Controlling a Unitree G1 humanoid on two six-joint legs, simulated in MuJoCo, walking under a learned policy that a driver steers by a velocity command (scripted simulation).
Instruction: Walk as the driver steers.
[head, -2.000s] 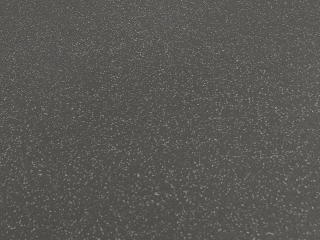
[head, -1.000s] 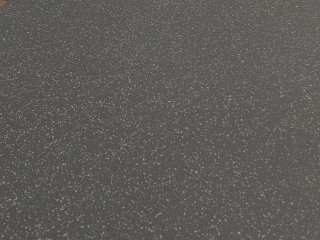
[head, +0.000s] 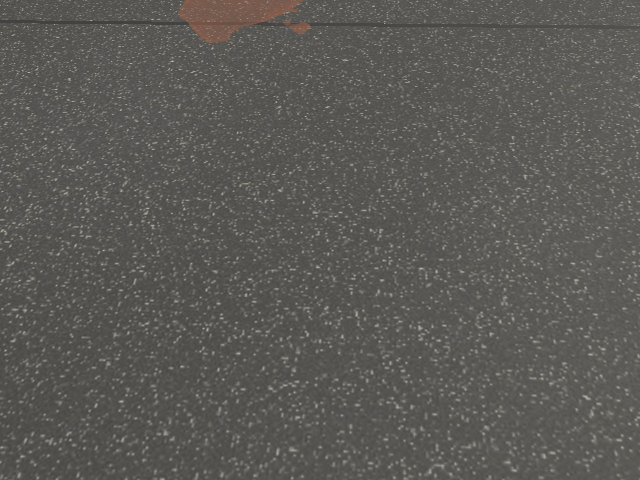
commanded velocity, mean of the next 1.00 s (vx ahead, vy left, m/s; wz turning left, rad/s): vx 0.99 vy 0.00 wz -0.13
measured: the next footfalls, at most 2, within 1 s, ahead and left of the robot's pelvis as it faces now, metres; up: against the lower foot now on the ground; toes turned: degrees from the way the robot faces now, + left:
right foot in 0.30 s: +0.52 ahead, -0.10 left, +0.00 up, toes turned +16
left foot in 0.70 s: +0.83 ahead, +0.21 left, +0.00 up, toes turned +1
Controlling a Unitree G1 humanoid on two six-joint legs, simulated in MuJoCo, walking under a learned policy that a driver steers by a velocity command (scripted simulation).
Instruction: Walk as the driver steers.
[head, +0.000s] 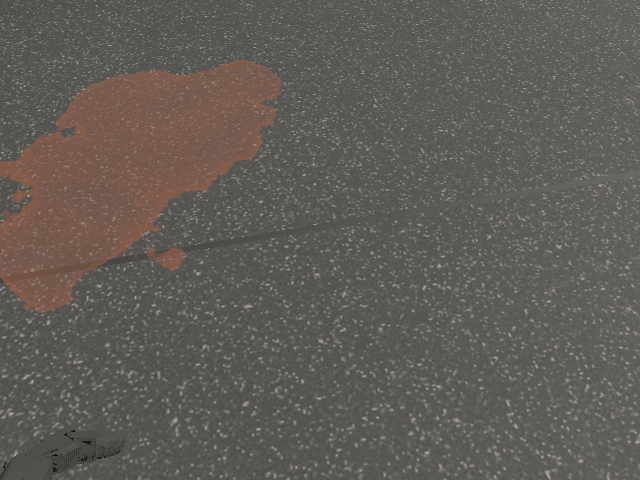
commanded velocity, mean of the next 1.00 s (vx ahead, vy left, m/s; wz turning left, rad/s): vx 1.00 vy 0.00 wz -0.22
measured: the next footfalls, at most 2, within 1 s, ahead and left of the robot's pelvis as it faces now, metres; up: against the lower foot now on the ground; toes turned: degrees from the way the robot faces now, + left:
right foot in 0.14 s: +0.31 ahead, -0.05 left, +0.00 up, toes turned -11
left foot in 0.54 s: +0.75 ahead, -0.02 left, +0.00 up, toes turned -27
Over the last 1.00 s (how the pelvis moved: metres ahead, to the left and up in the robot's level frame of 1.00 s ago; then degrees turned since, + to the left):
0.92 0.07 0.01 -12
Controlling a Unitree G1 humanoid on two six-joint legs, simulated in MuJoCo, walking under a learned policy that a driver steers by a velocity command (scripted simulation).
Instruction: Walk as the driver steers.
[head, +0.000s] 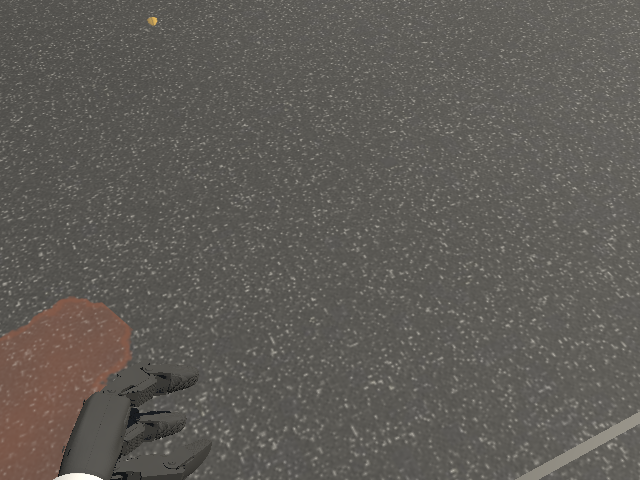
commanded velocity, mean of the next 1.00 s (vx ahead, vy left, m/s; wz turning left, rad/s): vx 1.00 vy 0.00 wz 0.92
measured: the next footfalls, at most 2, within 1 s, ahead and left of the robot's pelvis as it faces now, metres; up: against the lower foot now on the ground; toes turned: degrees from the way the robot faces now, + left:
left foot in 0.40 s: +0.52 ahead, +0.13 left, +0.00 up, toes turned +25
right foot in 0.80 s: +0.97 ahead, +0.19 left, +0.00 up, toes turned +48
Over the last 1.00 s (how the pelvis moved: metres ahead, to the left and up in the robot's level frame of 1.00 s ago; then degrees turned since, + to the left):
0.91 -0.19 -0.01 -9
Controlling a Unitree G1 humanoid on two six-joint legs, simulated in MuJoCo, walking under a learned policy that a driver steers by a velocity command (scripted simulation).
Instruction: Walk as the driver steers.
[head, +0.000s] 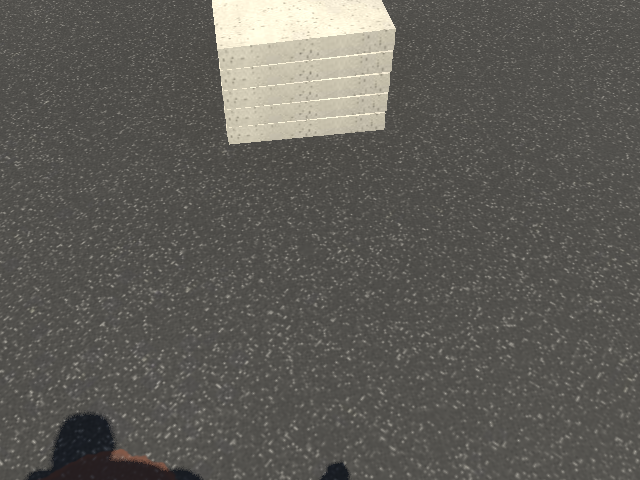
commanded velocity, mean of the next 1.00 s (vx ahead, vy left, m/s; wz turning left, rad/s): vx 0.37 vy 0.00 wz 0.04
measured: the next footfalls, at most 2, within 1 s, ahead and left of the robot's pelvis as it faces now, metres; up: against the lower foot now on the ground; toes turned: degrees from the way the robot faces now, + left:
left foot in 0.24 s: +0.40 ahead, +0.09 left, +0.00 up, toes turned +3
right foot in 0.64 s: +0.59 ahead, -0.09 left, +0.00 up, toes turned -1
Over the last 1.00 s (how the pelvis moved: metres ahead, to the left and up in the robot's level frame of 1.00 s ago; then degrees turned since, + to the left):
0.86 0.27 0.02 54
